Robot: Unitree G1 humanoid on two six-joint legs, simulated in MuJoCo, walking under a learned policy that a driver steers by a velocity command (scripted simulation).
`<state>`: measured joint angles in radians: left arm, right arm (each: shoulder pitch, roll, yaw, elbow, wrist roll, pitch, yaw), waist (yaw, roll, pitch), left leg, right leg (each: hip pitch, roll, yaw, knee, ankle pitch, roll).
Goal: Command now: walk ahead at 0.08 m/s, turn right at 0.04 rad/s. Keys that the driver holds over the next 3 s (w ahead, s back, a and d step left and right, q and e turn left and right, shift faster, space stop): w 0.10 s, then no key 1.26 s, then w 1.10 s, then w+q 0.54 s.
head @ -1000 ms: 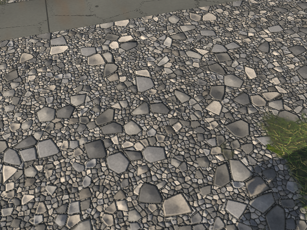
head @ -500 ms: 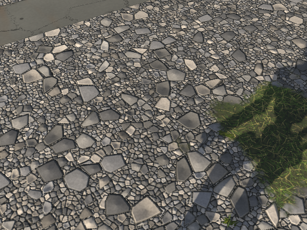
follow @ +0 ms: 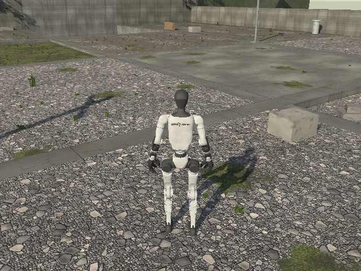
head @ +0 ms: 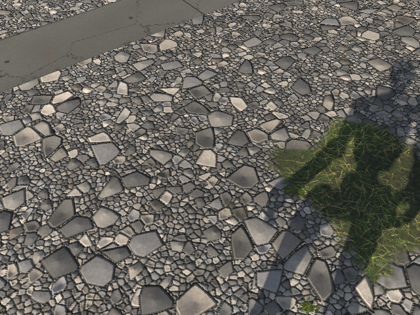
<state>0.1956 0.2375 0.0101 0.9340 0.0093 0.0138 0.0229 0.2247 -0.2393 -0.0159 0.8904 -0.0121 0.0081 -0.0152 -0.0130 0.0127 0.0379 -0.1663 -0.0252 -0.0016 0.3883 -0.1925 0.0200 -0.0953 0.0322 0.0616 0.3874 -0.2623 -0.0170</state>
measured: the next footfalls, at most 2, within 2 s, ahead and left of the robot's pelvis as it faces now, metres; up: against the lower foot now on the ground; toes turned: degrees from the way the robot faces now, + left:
right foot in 0.48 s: +0.09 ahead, -0.10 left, +0.00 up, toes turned +1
right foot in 1.68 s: +0.17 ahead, -0.12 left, +0.00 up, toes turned -4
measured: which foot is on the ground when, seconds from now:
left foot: down 0.00-1.00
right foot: down 0.00-0.24, up 0.26-0.46, down 0.48-1.00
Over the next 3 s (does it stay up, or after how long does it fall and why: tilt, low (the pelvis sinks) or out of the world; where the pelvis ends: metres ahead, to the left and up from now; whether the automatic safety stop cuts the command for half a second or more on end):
stays up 0.81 -0.07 0.00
